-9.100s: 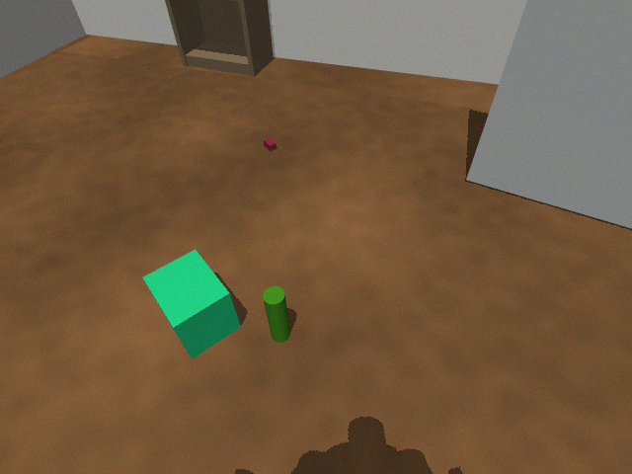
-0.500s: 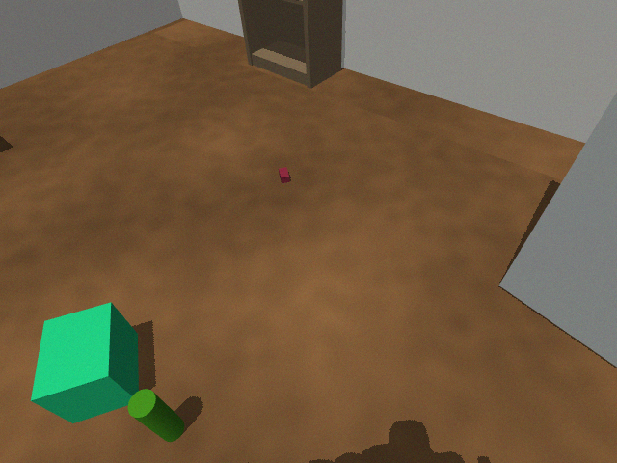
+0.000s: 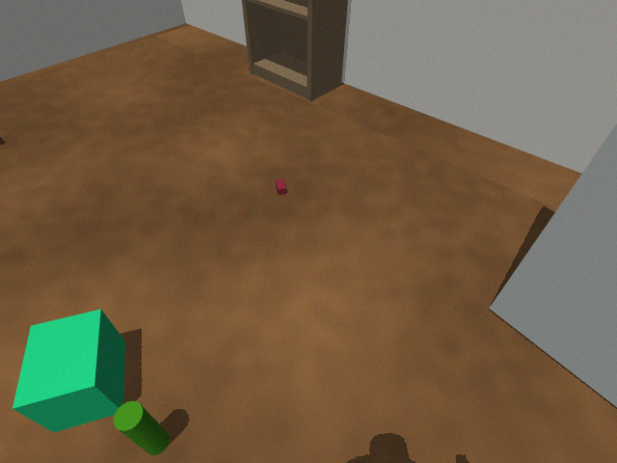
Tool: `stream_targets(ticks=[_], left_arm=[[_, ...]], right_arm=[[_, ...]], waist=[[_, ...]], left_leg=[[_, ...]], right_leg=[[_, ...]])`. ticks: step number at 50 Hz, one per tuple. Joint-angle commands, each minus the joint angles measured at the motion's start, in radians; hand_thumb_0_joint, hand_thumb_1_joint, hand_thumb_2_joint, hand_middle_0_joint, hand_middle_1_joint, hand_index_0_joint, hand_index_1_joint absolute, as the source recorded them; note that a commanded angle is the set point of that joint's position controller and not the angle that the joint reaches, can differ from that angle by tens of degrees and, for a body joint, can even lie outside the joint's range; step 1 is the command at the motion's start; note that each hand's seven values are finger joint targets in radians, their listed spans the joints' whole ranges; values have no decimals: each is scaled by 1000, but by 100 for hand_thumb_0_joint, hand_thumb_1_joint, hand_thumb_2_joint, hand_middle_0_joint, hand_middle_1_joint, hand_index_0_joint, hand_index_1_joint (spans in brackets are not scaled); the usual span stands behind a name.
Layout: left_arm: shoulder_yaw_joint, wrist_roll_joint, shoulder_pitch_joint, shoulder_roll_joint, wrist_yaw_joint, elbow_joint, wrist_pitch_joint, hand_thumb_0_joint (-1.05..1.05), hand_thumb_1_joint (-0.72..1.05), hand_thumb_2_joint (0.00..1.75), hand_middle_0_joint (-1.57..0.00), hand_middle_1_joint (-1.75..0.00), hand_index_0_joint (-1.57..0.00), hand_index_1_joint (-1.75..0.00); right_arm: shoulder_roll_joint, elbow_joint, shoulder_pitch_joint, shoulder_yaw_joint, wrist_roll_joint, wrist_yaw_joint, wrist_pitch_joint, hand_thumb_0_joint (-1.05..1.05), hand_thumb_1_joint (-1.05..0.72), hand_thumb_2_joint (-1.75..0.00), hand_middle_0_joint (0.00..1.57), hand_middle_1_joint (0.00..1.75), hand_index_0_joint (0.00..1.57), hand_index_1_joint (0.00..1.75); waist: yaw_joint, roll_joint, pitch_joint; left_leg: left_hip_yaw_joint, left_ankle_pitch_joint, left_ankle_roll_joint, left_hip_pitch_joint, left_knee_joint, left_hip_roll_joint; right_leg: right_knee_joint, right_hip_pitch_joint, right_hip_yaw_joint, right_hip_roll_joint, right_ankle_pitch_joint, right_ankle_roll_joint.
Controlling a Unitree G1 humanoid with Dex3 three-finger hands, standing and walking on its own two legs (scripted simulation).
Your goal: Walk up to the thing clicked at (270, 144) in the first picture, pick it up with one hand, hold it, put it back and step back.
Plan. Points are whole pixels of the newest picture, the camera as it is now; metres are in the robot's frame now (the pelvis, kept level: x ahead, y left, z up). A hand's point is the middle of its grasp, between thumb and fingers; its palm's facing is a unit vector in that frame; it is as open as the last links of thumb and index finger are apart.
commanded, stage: walk up
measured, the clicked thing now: (280, 186) +1.51 +0.15 -0.75
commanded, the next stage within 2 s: stand in 0.26 s
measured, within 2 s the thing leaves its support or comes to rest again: neither
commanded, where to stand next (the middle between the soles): +0.07 -0.03 m, yaw -3 degrees
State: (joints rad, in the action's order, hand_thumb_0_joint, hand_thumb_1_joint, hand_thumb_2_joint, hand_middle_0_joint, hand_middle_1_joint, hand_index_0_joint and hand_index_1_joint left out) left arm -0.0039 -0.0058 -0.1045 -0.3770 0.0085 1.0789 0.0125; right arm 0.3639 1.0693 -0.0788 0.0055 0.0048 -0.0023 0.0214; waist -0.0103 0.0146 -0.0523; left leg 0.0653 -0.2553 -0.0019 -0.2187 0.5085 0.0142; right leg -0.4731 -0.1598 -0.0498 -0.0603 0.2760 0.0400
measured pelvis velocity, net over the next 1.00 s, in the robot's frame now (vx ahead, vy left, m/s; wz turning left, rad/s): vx -0.01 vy -0.02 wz -0.02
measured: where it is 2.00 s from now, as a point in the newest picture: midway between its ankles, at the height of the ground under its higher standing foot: outside the picture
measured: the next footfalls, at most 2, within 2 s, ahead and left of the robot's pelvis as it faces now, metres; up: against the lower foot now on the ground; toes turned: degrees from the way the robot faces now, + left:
none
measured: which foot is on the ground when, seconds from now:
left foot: down 0.00-1.00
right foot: down 0.00-1.00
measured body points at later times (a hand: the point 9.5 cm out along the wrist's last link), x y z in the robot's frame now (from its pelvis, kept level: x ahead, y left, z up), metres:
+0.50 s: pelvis -0.01 -0.01 +0.01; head +0.01 -0.01 +0.46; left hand +0.08 +0.29 -0.12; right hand +0.08 -0.31 -0.12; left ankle +0.01 +0.12 -0.74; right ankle -0.01 -0.15 -0.74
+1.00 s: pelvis -0.01 -0.02 +0.01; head +0.01 -0.02 +0.46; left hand +0.07 +0.29 -0.12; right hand +0.06 -0.32 -0.13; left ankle +0.01 +0.12 -0.74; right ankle -0.01 -0.15 -0.74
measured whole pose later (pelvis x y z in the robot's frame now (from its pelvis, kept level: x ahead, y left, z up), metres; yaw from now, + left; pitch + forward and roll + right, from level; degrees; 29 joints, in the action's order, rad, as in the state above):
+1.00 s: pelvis -0.01 -0.02 +0.01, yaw -1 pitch -1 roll +0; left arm 0.01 0.00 -0.09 -0.36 0.01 1.15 0.00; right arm 0.35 1.16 -0.09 0.01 0.01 -0.01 0.00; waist 0.01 0.00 -0.06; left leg 0.06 -0.15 -0.03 -0.15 0.33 -0.02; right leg -0.33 -0.12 -0.04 -0.03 0.19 0.01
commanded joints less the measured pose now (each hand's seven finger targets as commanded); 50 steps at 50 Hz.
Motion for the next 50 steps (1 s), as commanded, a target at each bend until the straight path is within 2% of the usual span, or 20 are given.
stream_targets(ticks=[1,6,12,13,14,16,19,25,30,32,34,39,42,44,45,46,48,50], left_arm=[[44,7,37,-213,-13,-35,26,0,90,90,-20,-30,-20,-30],[47,11,62,-216,-13,-24,29,0,90,90,-20,-30,-20,-30],[51,15,75,-212,-12,-14,26,0,90,90,-20,-30,-20,-30],[45,10,79,-200,-16,-4,25,0,90,90,-20,-30,-20,-30],[45,8,75,-200,-17,-6,25,0,90,90,-20,-30,-20,-30],[48,4,65,-199,-18,-2,25,0,90,90,-20,-30,-20,-30],[49,5,70,-197,-19,5,25,0,90,90,-20,-30,-20,-30],[46,13,75,-200,-16,13,18,0,90,90,-20,-30,-20,-30],[48,15,71,-202,-14,17,17,0,90,90,-20,-30,-20,-30],[50,15,67,-204,-14,15,17,0,90,90,-20,-30,-20,-30],[48,14,67,-201,-13,12,18,0,90,90,-20,-30,-20,-30],[50,11,63,-200,-13,8,19,0,90,90,-20,-30,-20,-30],[47,11,64,-195,-13,8,19,0,90,90,-20,-30,-20,-30],[49,12,55,-200,-12,10,16,0,90,90,-20,-30,-20,-30],[48,15,58,-200,-13,7,14,0,90,90,-20,-30,-20,-30],[48,14,56,-201,-12,5,15,0,90,90,-20,-30,-20,-30],[49,12,60,-200,-13,1,17,0,90,90,-20,-30,-20,-30],[48,11,44,-197,-14,2,21,0,90,90,-20,-30,-20,-30]], right_arm=[[216,-42,56,44,-5,9,16,0,-90,-90,20,30,20,30],[216,-24,58,45,-4,7,15,0,-90,-90,20,30,20,30],[213,-12,68,45,1,6,11,0,-90,-90,20,30,20,30],[201,-15,98,44,-2,8,10,0,-90,-90,20,30,20,30],[202,-13,84,43,-3,8,12,0,-90,-90,20,30,20,30],[211,-4,79,45,-3,12,14,0,-90,-90,20,30,20,30],[205,1,85,44,-7,11,10,0,-90,-90,20,30,20,30],[196,20,92,41,-2,6,2,0,-90,-90,20,30,20,30],[197,27,79,42,2,3,0,0,-90,-90,20,30,20,30],[194,29,65,41,3,2,1,0,-90,-90,20,30,20,30],[194,26,66,41,2,3,6,0,-90,-90,20,30,20,30],[194,31,52,39,3,5,10,0,-90,-90,20,30,20,30],[188,32,51,37,2,5,5,0,-90,-90,20,30,20,30],[194,35,34,37,3,4,1,0,-90,-90,20,30,20,30],[194,31,35,40,3,3,0,0,-90,-90,20,30,20,30],[201,31,29,41,2,3,1,0,-90,-90,20,30,20,30],[194,29,29,38,4,3,4,0,-90,-90,20,30,20,30],[198,27,35,38,3,6,7,0,-90,-90,20,30,20,30]], waist=[[-4,-36,80],[8,-15,108],[8,-17,91],[5,-4,62],[8,-2,86],[2,-24,126],[4,-16,140],[6,-18,79],[6,-21,60],[7,-19,61],[7,-29,85],[6,-24,98],[8,0,73],[13,-3,53],[13,12,52],[15,-8,67],[13,-6,82],[8,-18,110]], left_leg=[[80,233,48,21,-107,-106],[61,254,40,64,-119,-101],[61,212,35,65,-152,-102],[75,313,27,75,-163,-126],[72,376,21,106,-161,-131],[62,442,21,125,-154,-134],[55,389,19,116,-172,-133],[61,181,6,84,-231,-122],[62,94,9,47,-243,-116],[62,89,10,50,-246,-115],[65,157,11,80,-241,-127],[63,222,8,81,-236,-133],[59,187,7,77,-233,-127],[56,102,8,59,-238,-116],[58,112,8,63,-234,-117],[56,104,12,75,-230,-119],[58,199,9,83,-230,-127],[53,247,12,102,-211,-132]], right_leg=[[101,38,62,-70,-158,-67],[125,64,66,-85,-203,-65],[152,60,62,-77,-135,-61],[163,41,83,-83,-216,-56],[157,56,77,-84,-262,-57],[147,100,74,-85,-327,-53],[161,133,75,-86,-310,-48],[215,71,82,-75,-110,-49],[229,62,94,-78,-37,-48],[229,49,95,-77,-29,-50],[214,54,96,-81,-97,-55],[203,77,95,-81,-148,-53],[215,50,95,-78,-103,-52],[231,30,102,-75,-27,-50],[233,20,102,-76,-10,-52],[233,22,110,-80,-18,-54],[209,48,99,-79,-114,-56],[205,68,100,-83,-189,-54]])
